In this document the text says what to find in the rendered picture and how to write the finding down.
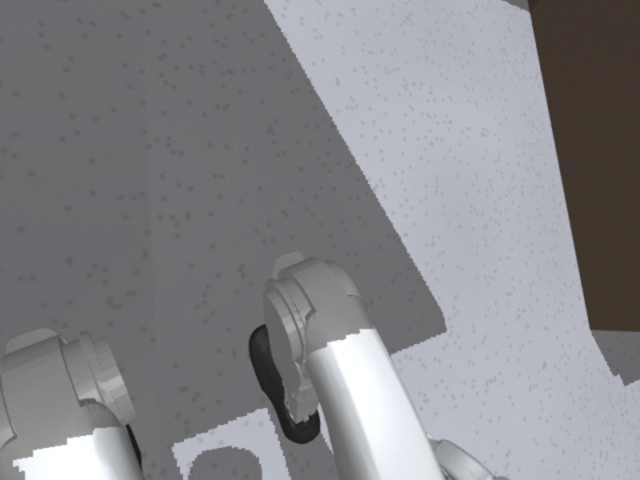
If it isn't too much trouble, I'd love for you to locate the left robot foot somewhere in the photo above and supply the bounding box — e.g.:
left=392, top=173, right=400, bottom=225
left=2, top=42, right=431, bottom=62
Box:
left=126, top=424, right=143, bottom=473

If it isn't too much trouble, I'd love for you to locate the right robot foot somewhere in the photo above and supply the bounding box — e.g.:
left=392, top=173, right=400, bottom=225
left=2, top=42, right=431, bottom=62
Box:
left=249, top=324, right=320, bottom=444

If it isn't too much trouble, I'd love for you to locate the right robot hand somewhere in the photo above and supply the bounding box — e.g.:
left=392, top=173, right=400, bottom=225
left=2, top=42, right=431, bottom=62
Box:
left=426, top=432, right=496, bottom=480

